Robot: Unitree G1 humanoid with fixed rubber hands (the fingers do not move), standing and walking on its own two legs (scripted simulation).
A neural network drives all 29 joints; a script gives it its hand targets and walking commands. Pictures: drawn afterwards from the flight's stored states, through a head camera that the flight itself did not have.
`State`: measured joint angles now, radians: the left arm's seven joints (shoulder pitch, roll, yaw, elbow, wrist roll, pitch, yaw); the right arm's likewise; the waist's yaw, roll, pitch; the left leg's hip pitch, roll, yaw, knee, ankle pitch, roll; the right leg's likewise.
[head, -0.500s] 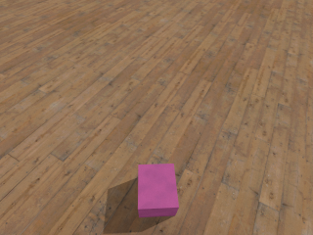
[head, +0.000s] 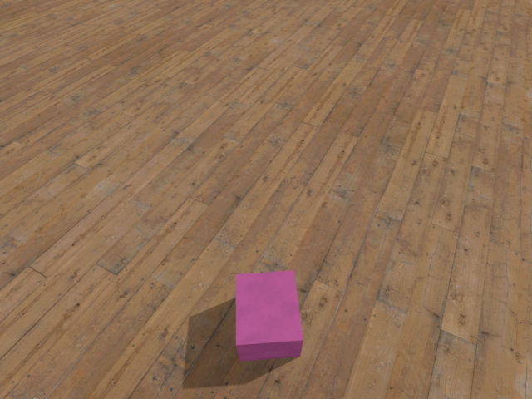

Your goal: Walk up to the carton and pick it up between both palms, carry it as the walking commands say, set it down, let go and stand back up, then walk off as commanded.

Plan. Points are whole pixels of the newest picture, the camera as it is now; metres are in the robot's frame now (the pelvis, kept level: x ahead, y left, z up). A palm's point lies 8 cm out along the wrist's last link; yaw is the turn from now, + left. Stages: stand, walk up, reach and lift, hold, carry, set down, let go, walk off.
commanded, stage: walk up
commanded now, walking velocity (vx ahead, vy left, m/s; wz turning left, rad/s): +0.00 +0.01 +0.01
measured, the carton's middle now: (267, 315) +0.50 +0.02 -0.69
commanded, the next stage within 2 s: stand in 1.74 s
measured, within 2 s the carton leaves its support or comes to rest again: neither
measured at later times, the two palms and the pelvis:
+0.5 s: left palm out of the picture -0.06 +0.25 -0.13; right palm out of the picture +0.01 -0.20 -0.13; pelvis +0.01 +0.03 +0.01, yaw -1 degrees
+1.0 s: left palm out of the picture +0.02 +0.31 -0.15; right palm out of the picture +0.09 -0.11 -0.14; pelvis +0.08 +0.10 +0.00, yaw +1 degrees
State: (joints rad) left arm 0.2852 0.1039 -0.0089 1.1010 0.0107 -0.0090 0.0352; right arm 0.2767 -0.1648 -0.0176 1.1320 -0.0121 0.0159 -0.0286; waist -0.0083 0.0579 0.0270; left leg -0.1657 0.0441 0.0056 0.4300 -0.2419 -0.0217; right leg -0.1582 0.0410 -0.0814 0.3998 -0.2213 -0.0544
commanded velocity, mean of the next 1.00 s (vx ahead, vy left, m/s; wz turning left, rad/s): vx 0.07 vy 0.01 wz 0.01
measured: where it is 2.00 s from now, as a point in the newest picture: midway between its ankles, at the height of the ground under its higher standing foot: outside the picture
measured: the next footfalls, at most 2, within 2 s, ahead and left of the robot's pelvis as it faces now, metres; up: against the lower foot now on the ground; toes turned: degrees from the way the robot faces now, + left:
left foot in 0.60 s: +0.12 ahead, +0.16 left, +0.00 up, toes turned -2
right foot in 1.26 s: +0.14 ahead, -0.08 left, +0.00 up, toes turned +4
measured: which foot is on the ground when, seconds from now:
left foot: down 0.00-0.32, up 0.34-0.58, down 0.60-1.00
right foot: down 0.00-0.60, up 0.62-1.00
